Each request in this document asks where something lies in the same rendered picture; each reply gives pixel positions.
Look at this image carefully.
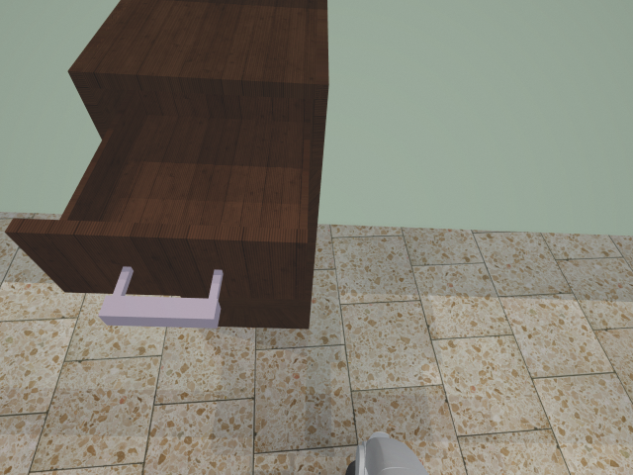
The cabinet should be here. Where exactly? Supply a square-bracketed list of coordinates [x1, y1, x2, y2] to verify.
[68, 0, 329, 330]

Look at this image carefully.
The right robot thigh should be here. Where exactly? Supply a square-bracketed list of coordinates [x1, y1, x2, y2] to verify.
[355, 437, 429, 475]

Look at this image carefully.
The drawer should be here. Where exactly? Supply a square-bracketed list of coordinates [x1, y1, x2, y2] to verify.
[5, 90, 312, 300]

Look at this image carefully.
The robot right shin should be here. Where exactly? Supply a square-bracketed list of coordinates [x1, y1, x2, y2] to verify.
[366, 431, 390, 442]

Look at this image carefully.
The handle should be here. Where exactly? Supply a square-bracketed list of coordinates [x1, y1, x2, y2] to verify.
[98, 266, 224, 329]

